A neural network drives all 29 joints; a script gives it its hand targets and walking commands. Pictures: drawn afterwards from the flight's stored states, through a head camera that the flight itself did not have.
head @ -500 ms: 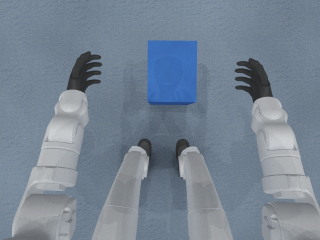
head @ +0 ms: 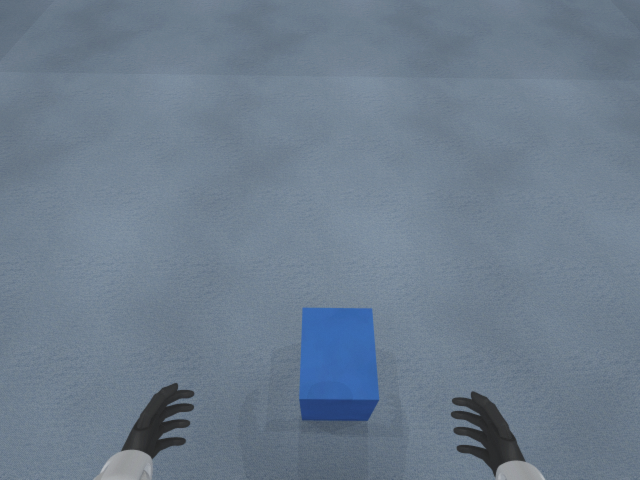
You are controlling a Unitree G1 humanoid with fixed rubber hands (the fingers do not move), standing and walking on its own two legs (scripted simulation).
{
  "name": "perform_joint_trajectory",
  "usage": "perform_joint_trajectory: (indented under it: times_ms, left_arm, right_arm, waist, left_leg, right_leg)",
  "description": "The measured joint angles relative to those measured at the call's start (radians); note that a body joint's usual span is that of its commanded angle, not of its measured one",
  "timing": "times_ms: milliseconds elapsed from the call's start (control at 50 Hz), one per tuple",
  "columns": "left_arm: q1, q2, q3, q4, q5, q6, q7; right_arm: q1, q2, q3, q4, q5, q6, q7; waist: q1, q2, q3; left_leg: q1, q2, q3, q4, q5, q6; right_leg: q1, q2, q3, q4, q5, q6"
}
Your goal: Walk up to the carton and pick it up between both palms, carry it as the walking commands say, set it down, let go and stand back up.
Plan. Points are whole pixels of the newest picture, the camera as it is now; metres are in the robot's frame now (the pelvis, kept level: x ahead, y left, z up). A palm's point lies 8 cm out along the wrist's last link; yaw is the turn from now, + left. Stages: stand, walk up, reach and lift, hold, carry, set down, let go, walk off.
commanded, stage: let go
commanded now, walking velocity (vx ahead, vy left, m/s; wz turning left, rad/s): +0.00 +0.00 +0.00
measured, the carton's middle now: (336, 365) +0.46 -0.03 -0.64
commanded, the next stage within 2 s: stand in 0.50 s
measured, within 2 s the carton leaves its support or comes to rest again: neither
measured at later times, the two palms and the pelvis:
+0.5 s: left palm (157, 428) +0.20 +0.21 -0.07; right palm (523, 434) +0.21 -0.24 -0.06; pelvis +0.05 -0.01 +0.01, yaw +1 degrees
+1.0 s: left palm out of the picture +0.11 +0.22 -0.12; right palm out of the picture +0.08 -0.27 -0.13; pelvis +0.09 -0.02 +0.00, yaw -1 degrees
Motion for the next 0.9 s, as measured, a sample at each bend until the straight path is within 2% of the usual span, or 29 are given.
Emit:
perform_joint_trajectory:
  times_ms: [100,200,400,540,620,700,720,820,900]
  left_arm:
    - [0.102,0.018,-0.029,-0.047,-0.034,0.000,-0.009]
    - [0.123,0.035,-0.043,-0.081,-0.047,0.016,-0.018]
    - [0.089,0.022,-0.032,-0.070,-0.016,0.066,-0.021]
    - [0.121,0.008,-0.043,-0.043,-0.019,0.054,0.007]
    - [0.164,0.018,-0.066,0.067,-0.007,-0.045,0.035]
    - [0.243,0.027,-0.072,0.174,0.002,-0.118,0.052]
    - [0.259,0.029,-0.073,0.194,0.000,-0.127,0.052]
    - [0.318,0.034,-0.074,0.259,-0.013,-0.142,0.054]
    - [0.349,0.040,-0.073,0.290,-0.017,-0.138,0.058]
  right_arm:
    - [0.114,-0.018,0.013,-0.064,0.003,0.005,0.003]
    - [0.144,-0.032,0.030,-0.107,0.007,0.027,0.009]
    - [0.104,-0.029,0.030,-0.092,0.022,0.072,0.008]
    - [0.124,-0.030,0.055,-0.067,0.039,0.092,-0.014]
    - [0.167,-0.027,0.070,0.047,-0.003,-0.021,-0.048]
    - [0.227,-0.033,0.074,0.151,-0.006,-0.104,-0.066]
    - [0.242,-0.036,0.073,0.171,-0.002,-0.114,-0.067]
    - [0.309,-0.049,0.068,0.251,0.003,-0.132,-0.075]
    - [0.355,-0.050,0.066,0.305,0.002,-0.131,-0.081]
  waist:
    - [0.009,0.003,0.025]
    - [0.008,-0.002,0.047]
    - [-0.007,-0.022,0.027]
    - [-0.010,-0.017,-0.027]
    - [0.001,-0.012,-0.153]
    - [-0.005,-0.008,-0.292]
    - [-0.007,-0.006,-0.322]
    - [-0.010,-0.003,-0.408]
    - [-0.015,-0.009,-0.413]
  left_leg:
    - [0.121,-0.001,0.003,-0.044,-0.009,0.002]
    - [0.212,0.006,-0.001,-0.072,-0.019,-0.002]
    - [0.276,0.018,-0.017,-0.090,-0.042,-0.013]
    - [0.264,0.023,-0.020,-0.093,-0.054,-0.019]
    - [0.225,0.029,-0.011,-0.075,-0.077,-0.022]
    - [0.211,0.033,-0.002,-0.047,-0.117,-0.023]
    - [0.207,0.034,-0.001,-0.040,-0.123,-0.016]
    - [0.184,0.040,0.003,-0.016,-0.146,-0.026]
    - [0.166,0.041,0.002,-0.019,-0.141,-0.028]
  right_leg:
    - [0.115,-0.005,0.002,-0.032,-0.015,-0.002]
    - [0.209,-0.001,-0.005,-0.066,-0.022,-0.009]
    - [0.282,0.008,-0.023,-0.097,-0.040,-0.024]
    - [0.271,0.012,-0.028,-0.099,-0.053,-0.030]
    - [0.226,0.018,-0.022,-0.077,-0.075,-0.034]
    - [0.207,0.023,-0.016,-0.043,-0.114,-0.039]
    - [0.203,0.024,-0.018,-0.037,-0.112,-0.055]
    - [0.179,0.029,-0.015,-0.015,-0.140,-0.040]
    - [0.160,0.029,-0.017,-0.015,-0.135,-0.044]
